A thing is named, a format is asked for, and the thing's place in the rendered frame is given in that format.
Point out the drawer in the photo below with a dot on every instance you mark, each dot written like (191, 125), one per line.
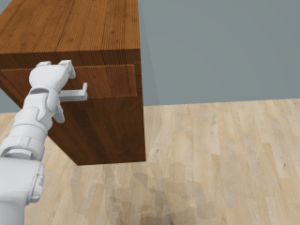
(102, 81)

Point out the handle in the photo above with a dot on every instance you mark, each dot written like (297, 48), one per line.
(74, 95)

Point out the cabinet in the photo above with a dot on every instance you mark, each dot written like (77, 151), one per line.
(99, 130)

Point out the robot left hand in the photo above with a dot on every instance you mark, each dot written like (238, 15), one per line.
(54, 76)

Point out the left robot upper arm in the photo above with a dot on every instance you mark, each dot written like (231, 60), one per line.
(21, 183)

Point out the left robot forearm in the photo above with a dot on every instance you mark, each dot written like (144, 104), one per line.
(31, 124)

